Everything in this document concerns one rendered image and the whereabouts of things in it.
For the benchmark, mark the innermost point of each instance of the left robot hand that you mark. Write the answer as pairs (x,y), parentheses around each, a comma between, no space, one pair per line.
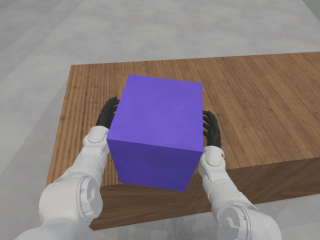
(107,114)

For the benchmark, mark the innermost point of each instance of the right robot hand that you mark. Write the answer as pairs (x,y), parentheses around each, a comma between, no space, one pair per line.
(213,135)

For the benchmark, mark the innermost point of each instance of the left robot forearm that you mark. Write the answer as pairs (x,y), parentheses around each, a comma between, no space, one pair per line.
(92,159)

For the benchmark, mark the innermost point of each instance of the right robot upper arm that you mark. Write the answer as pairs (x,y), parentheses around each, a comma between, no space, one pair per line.
(240,223)

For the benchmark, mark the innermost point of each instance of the left robot upper arm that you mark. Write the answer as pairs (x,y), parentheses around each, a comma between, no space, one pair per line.
(67,208)

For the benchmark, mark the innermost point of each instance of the pedestal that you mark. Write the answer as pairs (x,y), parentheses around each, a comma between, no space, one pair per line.
(267,109)

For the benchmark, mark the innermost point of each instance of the carton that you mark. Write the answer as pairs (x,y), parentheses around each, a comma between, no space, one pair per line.
(156,135)

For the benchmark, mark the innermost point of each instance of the right robot forearm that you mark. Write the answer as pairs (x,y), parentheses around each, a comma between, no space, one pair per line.
(219,188)

